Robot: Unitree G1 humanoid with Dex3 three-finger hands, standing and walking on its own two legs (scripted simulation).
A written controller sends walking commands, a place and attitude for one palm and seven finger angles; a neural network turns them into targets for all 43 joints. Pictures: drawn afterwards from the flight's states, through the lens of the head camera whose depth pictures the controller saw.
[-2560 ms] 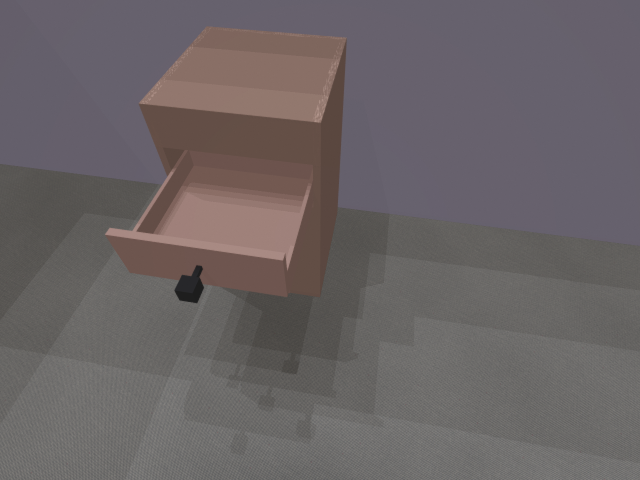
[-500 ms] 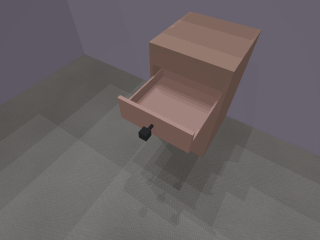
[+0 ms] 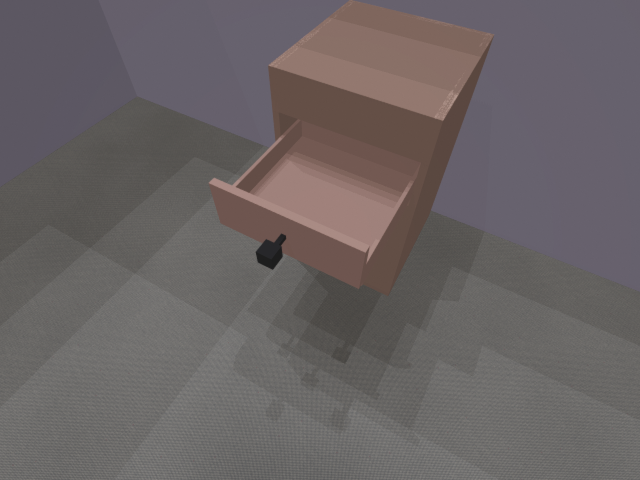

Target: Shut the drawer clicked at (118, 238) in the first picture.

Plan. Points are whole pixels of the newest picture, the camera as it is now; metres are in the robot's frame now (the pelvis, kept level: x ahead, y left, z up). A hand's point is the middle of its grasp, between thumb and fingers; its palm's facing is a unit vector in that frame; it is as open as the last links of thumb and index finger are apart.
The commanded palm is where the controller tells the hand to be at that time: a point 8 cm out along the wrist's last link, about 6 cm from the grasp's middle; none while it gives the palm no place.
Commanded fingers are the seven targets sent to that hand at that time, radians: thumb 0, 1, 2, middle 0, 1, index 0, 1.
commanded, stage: turn to face it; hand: left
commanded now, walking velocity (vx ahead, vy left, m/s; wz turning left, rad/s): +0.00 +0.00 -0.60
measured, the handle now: (274, 248) +0.58 +0.14 -0.22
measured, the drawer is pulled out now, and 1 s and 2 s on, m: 0.30 0.30 0.30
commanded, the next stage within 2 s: take the last steps up to it in 0.72 s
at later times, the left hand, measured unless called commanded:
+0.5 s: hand out of the picture +0.09 +0.18 -0.16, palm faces -0.15 -0.96 -0.25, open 7.4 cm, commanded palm none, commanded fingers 0.00 0.90 0.90 -0.20 -0.30 -0.20 -0.30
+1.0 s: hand (250, 473) +0.15 +0.11 -0.17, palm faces -0.37 -0.90 -0.21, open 7.4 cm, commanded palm none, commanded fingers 0.00 0.90 0.90 -0.20 -0.30 -0.20 -0.30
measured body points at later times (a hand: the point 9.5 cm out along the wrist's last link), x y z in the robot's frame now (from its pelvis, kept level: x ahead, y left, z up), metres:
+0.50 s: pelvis -0.01 -0.01 +0.00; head +0.05 -0.02 +0.45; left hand +0.09 +0.23 -0.14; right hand +0.07 -0.29 -0.13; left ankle +0.02 +0.12 -0.72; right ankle -0.02 -0.10 -0.74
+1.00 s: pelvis +0.00 -0.03 -0.01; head +0.04 -0.05 +0.44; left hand +0.17 +0.16 -0.15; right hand -0.09 -0.28 -0.15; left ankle +0.05 +0.07 -0.74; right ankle -0.06 -0.14 -0.74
